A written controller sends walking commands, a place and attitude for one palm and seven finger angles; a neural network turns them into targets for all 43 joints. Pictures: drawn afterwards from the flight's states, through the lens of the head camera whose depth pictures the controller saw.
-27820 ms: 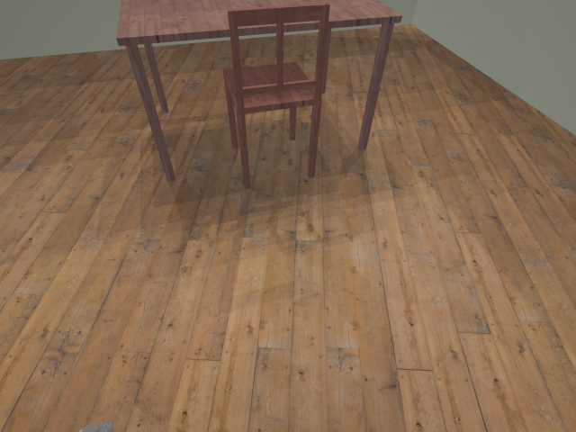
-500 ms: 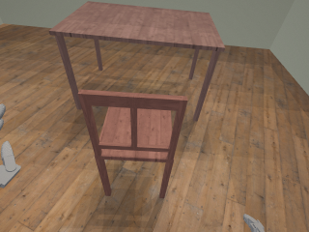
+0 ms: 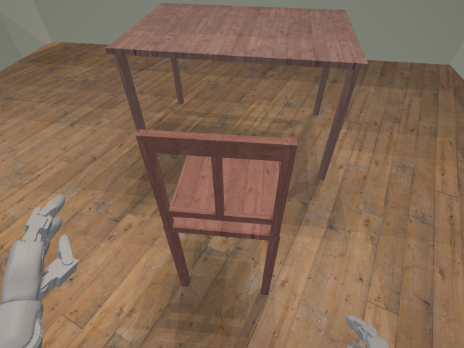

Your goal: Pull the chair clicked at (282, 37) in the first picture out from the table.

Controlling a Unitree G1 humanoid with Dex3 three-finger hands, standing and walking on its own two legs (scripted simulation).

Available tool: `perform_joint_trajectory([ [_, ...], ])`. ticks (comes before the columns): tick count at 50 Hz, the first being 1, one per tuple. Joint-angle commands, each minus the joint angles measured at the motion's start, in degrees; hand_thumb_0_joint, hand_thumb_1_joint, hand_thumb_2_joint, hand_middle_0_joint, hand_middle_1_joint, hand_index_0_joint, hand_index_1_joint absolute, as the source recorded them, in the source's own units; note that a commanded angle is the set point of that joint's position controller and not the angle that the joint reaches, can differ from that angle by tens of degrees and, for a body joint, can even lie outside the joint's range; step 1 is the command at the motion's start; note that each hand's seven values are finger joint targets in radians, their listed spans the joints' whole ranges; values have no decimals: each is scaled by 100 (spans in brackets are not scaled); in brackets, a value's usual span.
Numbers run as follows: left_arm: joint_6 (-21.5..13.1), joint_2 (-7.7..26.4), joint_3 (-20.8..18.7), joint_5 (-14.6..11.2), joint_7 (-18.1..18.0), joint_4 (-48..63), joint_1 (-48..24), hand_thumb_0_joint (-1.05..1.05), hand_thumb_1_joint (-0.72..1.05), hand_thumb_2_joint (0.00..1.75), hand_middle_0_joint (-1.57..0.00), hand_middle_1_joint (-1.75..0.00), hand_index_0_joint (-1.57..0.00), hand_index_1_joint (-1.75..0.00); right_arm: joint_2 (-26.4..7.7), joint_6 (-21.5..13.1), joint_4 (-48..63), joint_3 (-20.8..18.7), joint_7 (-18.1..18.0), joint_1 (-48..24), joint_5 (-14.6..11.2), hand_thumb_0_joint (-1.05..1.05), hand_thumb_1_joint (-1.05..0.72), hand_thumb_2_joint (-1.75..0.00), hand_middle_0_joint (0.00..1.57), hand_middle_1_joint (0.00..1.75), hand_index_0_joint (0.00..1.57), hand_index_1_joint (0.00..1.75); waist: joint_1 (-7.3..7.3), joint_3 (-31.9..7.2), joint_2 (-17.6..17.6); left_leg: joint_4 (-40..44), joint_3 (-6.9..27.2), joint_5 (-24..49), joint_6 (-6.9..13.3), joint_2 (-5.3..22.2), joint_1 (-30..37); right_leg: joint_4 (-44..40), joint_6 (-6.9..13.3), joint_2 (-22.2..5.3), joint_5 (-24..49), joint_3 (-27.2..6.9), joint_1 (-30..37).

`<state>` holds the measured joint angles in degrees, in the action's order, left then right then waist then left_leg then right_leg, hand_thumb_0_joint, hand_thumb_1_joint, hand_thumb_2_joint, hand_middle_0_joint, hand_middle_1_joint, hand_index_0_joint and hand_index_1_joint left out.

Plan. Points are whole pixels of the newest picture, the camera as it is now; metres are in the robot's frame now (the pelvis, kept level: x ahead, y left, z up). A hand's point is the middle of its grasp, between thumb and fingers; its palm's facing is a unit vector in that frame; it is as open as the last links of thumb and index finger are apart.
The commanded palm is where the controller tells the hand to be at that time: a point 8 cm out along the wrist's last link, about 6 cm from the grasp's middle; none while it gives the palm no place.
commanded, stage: let the arm hang, fingers relaxed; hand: left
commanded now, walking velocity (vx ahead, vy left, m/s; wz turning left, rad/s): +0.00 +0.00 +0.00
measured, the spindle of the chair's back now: (218, 186) +0.55 +0.08 -0.10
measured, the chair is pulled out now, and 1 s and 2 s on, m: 0.61 0.61 0.61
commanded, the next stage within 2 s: look to check the result in 1.02 s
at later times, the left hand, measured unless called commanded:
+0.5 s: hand out of the picture +0.02 +0.18 -0.17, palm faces +0.00 -0.97 -0.23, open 7.2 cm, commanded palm none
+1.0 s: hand out of the picture +0.01 +0.15 -0.17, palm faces +0.03 -0.99 -0.16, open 7.3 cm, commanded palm none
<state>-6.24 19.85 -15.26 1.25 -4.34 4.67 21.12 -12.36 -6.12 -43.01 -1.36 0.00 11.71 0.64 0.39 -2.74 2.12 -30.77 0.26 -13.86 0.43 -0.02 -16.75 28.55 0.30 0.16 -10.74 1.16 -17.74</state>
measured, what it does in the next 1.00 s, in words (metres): stands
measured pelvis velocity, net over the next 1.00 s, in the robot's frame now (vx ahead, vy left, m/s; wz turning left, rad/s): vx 0.02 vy -0.01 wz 0.00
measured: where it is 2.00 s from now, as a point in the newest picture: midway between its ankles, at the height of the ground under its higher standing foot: outside the picture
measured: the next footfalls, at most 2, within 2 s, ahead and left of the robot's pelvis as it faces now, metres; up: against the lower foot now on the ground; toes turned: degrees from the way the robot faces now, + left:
none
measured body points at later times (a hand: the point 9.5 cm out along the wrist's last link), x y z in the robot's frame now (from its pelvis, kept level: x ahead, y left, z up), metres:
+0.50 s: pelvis +0.01 -0.01 +0.00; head +0.04 -0.01 +0.45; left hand +0.02 +0.23 -0.15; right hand -0.04 -0.22 -0.15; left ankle +0.03 +0.11 -0.73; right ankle +0.05 -0.12 -0.73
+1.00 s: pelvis +0.02 -0.01 +0.00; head +0.04 -0.01 +0.45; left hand +0.01 +0.20 -0.16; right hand +0.00 -0.22 -0.16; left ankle +0.03 +0.11 -0.73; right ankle +0.05 -0.12 -0.73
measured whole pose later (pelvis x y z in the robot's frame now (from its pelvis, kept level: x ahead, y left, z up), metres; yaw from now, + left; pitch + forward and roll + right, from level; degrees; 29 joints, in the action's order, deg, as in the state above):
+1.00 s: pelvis +0.02 -0.01 +0.00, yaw +0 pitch -1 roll +0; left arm 0.7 7.0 0.4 0.5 -2.1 -60.4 18.8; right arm -6.1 -0.4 -61.5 -0.1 -1.5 19.5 0.8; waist -0.2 2.8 -0.3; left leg -26.7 0.5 -13.7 -0.3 0.3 -12.1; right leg 26.4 1.3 0.5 -11.6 1.4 -14.0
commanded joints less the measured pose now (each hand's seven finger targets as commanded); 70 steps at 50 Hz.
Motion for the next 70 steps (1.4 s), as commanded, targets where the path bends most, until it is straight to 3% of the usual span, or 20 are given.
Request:
perform_joint_trajectory([
  [1,636,-321,1072,112,303,-2349,-114,0,90,90,-20,-30,-20,-30,-391,367,133,-58,53,305,101,0,-90,-90,20,30,20,30,-138,130,-1543,185,459,246,211,290,-223,-457,265,-690,-13,-737,214],
  [2,627,-227,1101,105,295,-2656,-261,0,90,90,-20,-30,-20,-30,-450,428,80,-57,44,417,94,0,-90,-90,20,30,20,30,-178,19,-1760,119,410,492,186,226,13,-476,377,-786,253,-792,278],
  [3,636,-177,1140,89,289,-2981,-390,0,90,90,-20,-30,-20,-30,-464,466,-17,-46,31,456,82,0,-90,-90,20,30,20,30,-197,2,-1667,166,403,687,168,221,195,-462,389,-794,442,-773,297],
  [6,656,-134,1300,27,262,-4003,-404,0,90,90,-20,-30,-20,-30,-460,467,-382,39,-11,354,70,0,-90,-90,20,30,20,30,-65,103,-157,556,520,1145,167,402,220,-277,257,-551,672,-655,534],
  [8,631,-150,1372,-7,238,-4618,-272,0,90,90,-20,-30,-20,-30,-412,455,-640,83,-52,383,39,0,-90,-90,20,30,20,30,-2,58,357,660,447,1157,140,440,278,-366,253,-521,706,-667,769],
  [9,626,-122,1404,-17,240,-4850,-259,0,90,90,-20,-30,-20,-30,-392,469,-750,104,-75,444,19,0,-90,-90,20,30,20,30,-12,233,401,696,444,1069,134,453,244,-462,269,-512,698,-627,764],
  [10,617,-327,1309,18,215,-4971,-125,0,90,90,-20,-30,-20,-30,-271,468,-847,68,-100,552,57,0,-90,-90,20,30,20,30,-5,72,603,674,417,1029,131,459,362,-492,311,-526,765,-618,819],
  [12,619,-389,1329,-12,199,-5158,-147,0,90,90,-20,-30,-20,-30,-141,494,-996,56,-123,749,59,0,-90,-90,20,30,20,30,-31,-26,897,730,390,833,127,466,397,-537,340,-506,647,-543,909],
  [13,621,-397,1357,-27,206,-5269,-186,0,90,90,-20,-30,-20,-30,-107,510,-1063,57,-127,844,49,0,-90,-90,20,30,20,30,-36,70,848,793,410,605,132,472,286,-587,347,-496,486,-535,918],
  [14,630,-421,1381,-28,214,-5361,-227,0,90,90,-20,-30,-20,-30,-87,548,-1107,50,-133,896,36,0,-90,-90,20,30,20,30,-29,346,450,853,436,329,165,495,168,-697,340,-464,344,-497,820],
  [16,639,-425,1405,-39,227,-5542,-264,0,90,90,-20,-30,-20,-30,-120,562,-1230,37,-128,1075,31,0,-90,-90,20,30,20,30,-55,439,92,907,467,55,177,479,109,-773,336,-496,41,-553,755],
  [19,651,-427,1438,-55,235,-5794,-248,0,90,90,-20,-30,-20,-30,-58,591,-1382,38,-131,1278,27,0,-90,-90,20,30,20,30,-58,709,-154,971,443,-265,210,437,-22,-943,344,-488,-416,-583,621],
  [23,642,-452,1452,-69,226,-6013,-142,0,90,90,-20,-30,-20,-30,-24,574,-1554,57,-137,1523,23,0,-90,-90,20,30,20,30,-92,604,-355,892,382,-157,210,401,143,-968,349,-540,-537,-651,549],
  [28,627,-563,1477,-81,201,-6200,0,0,90,90,-20,-30,-20,-30,63,542,-1679,79,-171,1567,3,0,-90,-90,20,30,20,30,-80,631,-302,909,399,106,229,460,226,-853,350,-522,-211,-604,497],
  [34,629,-673,1492,-66,180,-6311,111,0,90,90,-20,-30,-20,-30,172,554,-1758,85,-188,1475,-6,0,-90,-90,20,30,20,30,-66,942,-205,979,405,-102,251,453,140,-914,344,-499,-366,-581,296],
  [53,584,-780,1476,-62,171,-6340,163,0,90,90,-20,-30,-20,-30,195,517,-1762,83,-197,1365,1,0,-90,-90,20,30,20,30,-74,700,-82,974,428,149,234,477,301,-813,329,-538,-54,-553,423],
  [56,587,-779,1482,-64,170,-6344,137,0,90,90,-20,-30,-20,-30,193,534,-1769,80,-196,1359,2,0,-90,-90,20,30,20,30,-70,798,-219,969,426,84,228,459,246,-841,333,-530,-124,-573,399],
  [60,598,-759,1481,-62,170,-6326,133,0,90,90,-20,-30,-20,-30,205,546,-1780,82,-188,1374,6,0,-90,-90,20,30,20,30,-71,932,-88,1018,426,-42,233,456,156,-868,334,-526,-249,-554,353],
  [68,576,-761,1482,-69,169,-6335,142,0,90,90,-20,-30,-20,-30,215,534,-1826,84,-192,1359,-3,0,-90,-90,20,30,20,30,-71,715,-221,938,401,200,226,451,338,-840,330,-561,-20,-552,458],
  [70,588,-759,1491,-69,172,-6340,108,0,90,90,-20,-30,-20,-30,212,545,-1830,85,-193,1345,-2,0,-90,-90,20,30,20,30,-75,911,-128,974,414,116,227,449,251,-854,337,-543,-113,-556,361],
])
